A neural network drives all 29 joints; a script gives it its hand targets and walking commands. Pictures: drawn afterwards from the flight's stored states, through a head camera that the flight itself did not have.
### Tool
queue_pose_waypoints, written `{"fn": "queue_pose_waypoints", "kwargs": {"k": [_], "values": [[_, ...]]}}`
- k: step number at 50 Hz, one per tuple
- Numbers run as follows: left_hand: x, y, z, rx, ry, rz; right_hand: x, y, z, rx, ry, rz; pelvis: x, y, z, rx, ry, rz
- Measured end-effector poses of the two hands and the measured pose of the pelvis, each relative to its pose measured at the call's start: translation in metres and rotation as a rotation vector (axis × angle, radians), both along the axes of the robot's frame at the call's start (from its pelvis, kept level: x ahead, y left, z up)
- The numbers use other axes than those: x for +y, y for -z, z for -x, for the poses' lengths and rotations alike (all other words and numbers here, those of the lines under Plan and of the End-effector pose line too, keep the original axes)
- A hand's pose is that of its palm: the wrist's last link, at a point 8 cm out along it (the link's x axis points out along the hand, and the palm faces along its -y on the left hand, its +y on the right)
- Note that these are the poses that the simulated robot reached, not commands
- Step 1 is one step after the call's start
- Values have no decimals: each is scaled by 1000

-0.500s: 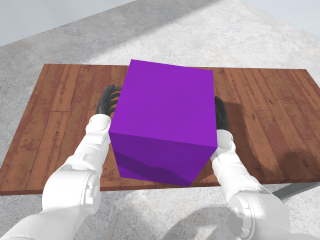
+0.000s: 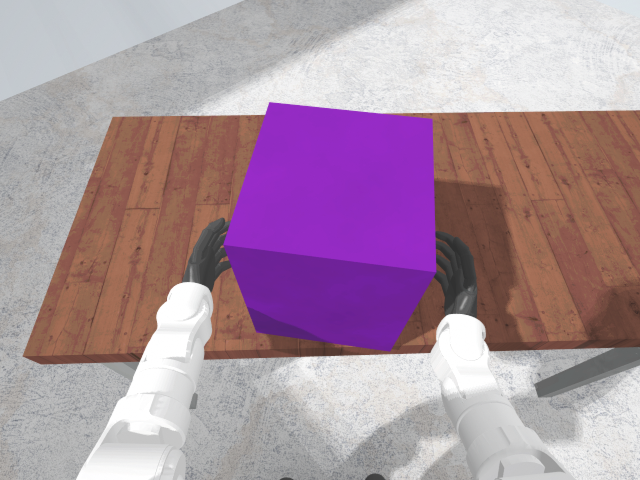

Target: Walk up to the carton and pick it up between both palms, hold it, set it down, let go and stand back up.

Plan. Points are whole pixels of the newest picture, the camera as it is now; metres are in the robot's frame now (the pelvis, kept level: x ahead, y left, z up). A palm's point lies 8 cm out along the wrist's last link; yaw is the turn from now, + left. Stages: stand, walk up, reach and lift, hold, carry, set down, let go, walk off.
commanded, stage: set down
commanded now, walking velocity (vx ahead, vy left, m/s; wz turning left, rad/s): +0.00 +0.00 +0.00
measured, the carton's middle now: (334, 237) +0.41 +0.01 +0.02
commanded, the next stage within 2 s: none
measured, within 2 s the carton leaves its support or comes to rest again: neither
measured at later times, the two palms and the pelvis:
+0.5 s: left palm (150, 332) +0.27 +0.22 +0.03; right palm (473, 358) +0.25 -0.14 +0.03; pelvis -0.07 -0.01 -0.01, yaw +3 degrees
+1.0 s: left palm (123, 379) +0.22 +0.24 +0.03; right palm (473, 387) +0.21 -0.13 +0.04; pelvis -0.05 -0.02 -0.01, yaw +2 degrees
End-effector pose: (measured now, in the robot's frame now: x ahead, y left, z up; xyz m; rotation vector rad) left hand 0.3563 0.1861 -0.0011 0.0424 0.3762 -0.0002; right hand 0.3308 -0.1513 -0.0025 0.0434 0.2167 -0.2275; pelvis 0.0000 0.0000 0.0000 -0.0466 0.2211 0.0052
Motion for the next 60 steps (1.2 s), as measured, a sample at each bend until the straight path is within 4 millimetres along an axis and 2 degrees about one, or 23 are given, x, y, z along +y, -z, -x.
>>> {"fn": "queue_pose_waypoints", "kwargs": {"k": [3,6,10,12,14,17,21,25,29,33,38,46,49,53,57,60], "values": [[2,-3,20,-32,-8,30,-6,-18,15,-46,10,10,-4,0,10,-30,-5,-4],[10,-12,31,-63,-27,49,-10,-41,21,-68,-5,69,-8,1,23,-84,-16,-16],[24,-37,38,-145,-50,48,-10,-71,26,-84,-3,90,-13,3,37,-156,-19,-24],[31,-51,41,-188,-58,44,-6,-79,32,-78,-5,80,-15,3,42,-194,-23,-26],[37,-59,46,-200,-67,36,-2,-78,38,-34,-15,70,-16,4,46,-233,-31,-26],[42,-62,54,-167,-78,41,4,-64,50,68,-23,48,-17,7,53,-279,-48,-25],[41,-51,70,-107,-61,22,11,-47,68,120,-14,9,-16,10,61,-326,-55,-20],[35,-34,89,-66,-48,15,10,-36,85,100,12,-32,-13,12,68,-347,-47,-19],[29,-19,102,-42,-56,20,1,-32,89,92,17,-31,-11,15,76,-339,-43,-18],[26,-18,108,-75,-69,33,-8,-41,88,52,17,-11,-13,17,79,-332,-36,-17],[31,-28,112,-143,-90,57,-9,-52,95,25,2,7,-19,15,74,-334,-23,-33],[52,-35,123,-144,-107,54,10,-48,107,69,-3,-24,-21,13,60,-375,-38,-33],[52,-34,135,-138,-88,30,17,-45,114,71,-11,-55,-19,10,55,-396,-36,-26],[49,-20,159,-66,-77,26,18,-35,127,104,-19,-61,-16,7,47,-409,-33,-23],[44,-6,183,-5,-81,36,6,-30,138,120,-11,-32,-13,6,42,-414,-33,-24],[42,-3,193,-5,-83,47,-6,-32,142,116,0,0,-13,6,39,-410,-33,-24]]}}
